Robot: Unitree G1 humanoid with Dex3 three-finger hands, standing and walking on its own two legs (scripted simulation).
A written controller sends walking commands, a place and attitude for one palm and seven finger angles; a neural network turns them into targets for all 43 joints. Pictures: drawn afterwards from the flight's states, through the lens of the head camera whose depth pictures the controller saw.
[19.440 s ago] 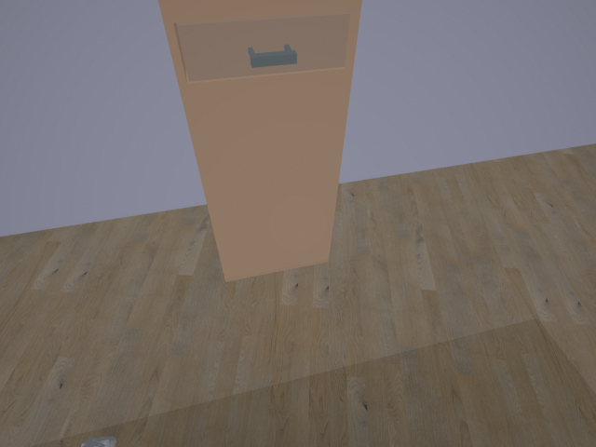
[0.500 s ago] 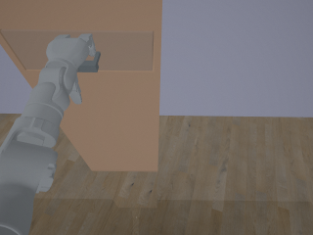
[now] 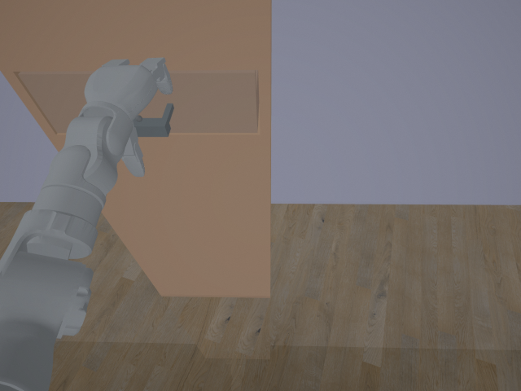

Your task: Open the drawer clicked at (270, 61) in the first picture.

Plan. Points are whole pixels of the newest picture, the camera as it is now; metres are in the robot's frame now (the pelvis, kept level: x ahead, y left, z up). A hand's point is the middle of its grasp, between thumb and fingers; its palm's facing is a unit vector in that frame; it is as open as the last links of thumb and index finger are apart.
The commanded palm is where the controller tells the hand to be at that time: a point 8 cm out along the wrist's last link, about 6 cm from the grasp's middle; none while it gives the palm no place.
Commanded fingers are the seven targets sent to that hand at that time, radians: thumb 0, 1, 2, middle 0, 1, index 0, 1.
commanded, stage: lift the fingers back up to retry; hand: left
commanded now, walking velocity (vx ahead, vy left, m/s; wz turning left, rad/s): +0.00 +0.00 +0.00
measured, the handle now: (141, 118) +0.52 +0.21 +0.14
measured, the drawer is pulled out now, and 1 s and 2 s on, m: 0.00 0.00 0.00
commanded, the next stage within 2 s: re-aim the fingers above the handle in 0.38 s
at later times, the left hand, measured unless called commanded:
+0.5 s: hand (132, 110) +0.46 +0.19 +0.20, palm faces +0.00 -0.02 -1.00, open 13.8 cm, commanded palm +0.45 +0.20 +0.26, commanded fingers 0.00 -0.50 0.30 -0.30 -1.20 -0.30 -1.20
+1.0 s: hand (133, 102) +0.48 +0.19 +0.20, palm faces +0.00 -0.03 -1.00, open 13.7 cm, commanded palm +0.46 +0.21 +0.26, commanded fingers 0.00 -0.50 0.30 -0.30 -1.20 -0.30 -1.20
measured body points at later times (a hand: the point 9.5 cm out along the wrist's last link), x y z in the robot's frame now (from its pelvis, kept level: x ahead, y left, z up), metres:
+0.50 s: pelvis -0.01 -0.01 +0.00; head +0.03 -0.04 +0.45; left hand +0.46 +0.19 +0.26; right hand +0.11 -0.28 -0.12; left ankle -0.02 +0.09 -0.73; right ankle -0.03 -0.11 -0.73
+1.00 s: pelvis +0.00 -0.01 +0.00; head +0.04 -0.03 +0.45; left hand +0.48 +0.19 +0.26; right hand +0.06 -0.28 -0.13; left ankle -0.02 +0.09 -0.73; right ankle -0.03 -0.11 -0.73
